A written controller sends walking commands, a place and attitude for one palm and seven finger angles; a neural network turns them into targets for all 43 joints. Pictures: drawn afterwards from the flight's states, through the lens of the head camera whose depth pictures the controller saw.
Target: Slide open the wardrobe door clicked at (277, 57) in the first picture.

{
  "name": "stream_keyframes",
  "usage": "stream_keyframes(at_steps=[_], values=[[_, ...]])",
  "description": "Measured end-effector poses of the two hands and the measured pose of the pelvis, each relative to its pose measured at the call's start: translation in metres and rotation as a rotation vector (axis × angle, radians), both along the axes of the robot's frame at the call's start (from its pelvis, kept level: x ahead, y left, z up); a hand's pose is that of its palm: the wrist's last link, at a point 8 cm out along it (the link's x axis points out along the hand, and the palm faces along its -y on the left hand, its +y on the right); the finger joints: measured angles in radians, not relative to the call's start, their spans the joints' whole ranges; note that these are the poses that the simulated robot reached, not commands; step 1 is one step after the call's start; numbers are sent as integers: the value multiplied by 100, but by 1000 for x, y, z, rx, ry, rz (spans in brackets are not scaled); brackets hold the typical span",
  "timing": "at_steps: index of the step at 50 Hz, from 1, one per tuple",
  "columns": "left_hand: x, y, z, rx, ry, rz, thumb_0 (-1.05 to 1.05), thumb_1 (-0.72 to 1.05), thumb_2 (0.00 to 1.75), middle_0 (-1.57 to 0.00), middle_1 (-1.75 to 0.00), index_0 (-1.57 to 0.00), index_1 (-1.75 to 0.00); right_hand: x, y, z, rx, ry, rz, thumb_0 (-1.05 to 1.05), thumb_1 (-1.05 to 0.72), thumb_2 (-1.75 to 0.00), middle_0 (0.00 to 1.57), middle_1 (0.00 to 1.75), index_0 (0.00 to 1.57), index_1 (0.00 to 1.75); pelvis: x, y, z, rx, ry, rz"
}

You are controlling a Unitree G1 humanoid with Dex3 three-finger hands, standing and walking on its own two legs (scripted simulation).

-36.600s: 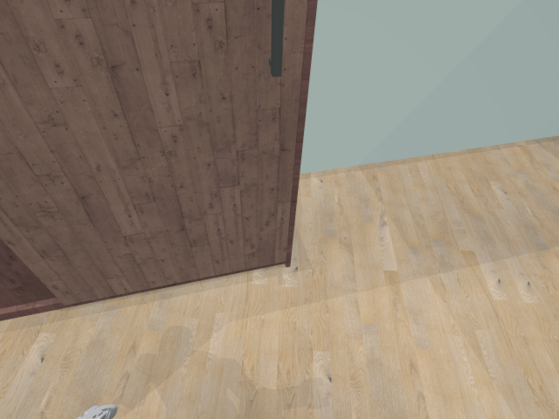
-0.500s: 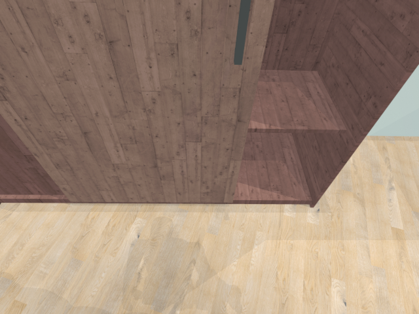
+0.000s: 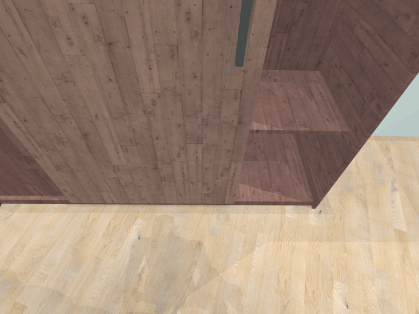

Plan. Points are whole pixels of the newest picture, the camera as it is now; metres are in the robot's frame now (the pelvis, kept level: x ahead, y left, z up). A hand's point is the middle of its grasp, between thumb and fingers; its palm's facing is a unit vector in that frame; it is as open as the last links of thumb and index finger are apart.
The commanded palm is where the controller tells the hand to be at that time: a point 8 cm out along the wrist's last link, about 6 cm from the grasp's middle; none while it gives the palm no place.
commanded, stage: look to check the result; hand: right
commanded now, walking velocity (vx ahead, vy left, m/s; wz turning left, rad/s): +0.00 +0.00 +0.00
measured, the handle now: (245, 6) +0.70 -0.02 +0.25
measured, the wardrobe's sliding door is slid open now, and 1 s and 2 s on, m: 0.44 0.44 0.44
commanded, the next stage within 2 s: stand and wait in 0.12 s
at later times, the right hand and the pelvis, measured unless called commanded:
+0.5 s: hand out of the picture +0.04 -0.20 -0.17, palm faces +0.00 +0.97 -0.23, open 7.4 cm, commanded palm none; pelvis +0.00 +0.00 +0.00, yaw +0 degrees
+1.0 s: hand out of the picture +0.05 -0.22 -0.16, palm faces +0.00 +0.96 -0.27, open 7.4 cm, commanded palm none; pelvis -0.01 +0.00 +0.00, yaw -1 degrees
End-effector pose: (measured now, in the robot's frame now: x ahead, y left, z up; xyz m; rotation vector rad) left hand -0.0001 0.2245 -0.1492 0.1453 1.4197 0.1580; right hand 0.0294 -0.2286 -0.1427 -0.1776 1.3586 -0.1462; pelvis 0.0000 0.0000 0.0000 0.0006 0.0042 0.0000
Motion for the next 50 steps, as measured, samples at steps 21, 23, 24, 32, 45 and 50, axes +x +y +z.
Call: stream_keyframes(at_steps=[21,23,24,32,45,50], values=[[10,10,5,29,-35,-14,1,91,90,-20,-30,-20,-30,6,-11,3,-12,-28,6,1,-90,-90,20,30,20,30,-2,-2,1,1,-10,-2],[11,11,5,33,-36,-17,1,91,90,-20,-30,-20,-30,6,-13,3,-16,-29,7,1,-90,-90,20,30,20,30,-3,-3,1,1,-9,-2],[11,12,5,34,-37,-19,1,91,90,-20,-30,-20,-30,6,-14,3,-17,-29,7,1,-90,-90,20,30,20,30,-3,-3,1,1,-9,-3],[14,19,8,51,-43,-29,1,90,90,-20,-30,-20,-30,6,-22,5,-30,-33,10,1,-90,-90,20,30,20,30,-6,-3,2,1,-10,-5],[27,31,13,76,-78,-50,1,90,90,-20,-30,-20,-30,14,-33,10,-53,-62,18,1,-90,-90,20,30,20,30,-9,-3,3,0,-14,-10],[32,36,15,84,-93,-58,1,90,90,-20,-30,-20,-30,18,-36,13,-61,-76,23,1,-90,-90,20,30,20,30,-11,-2,3,0,-15,-11]])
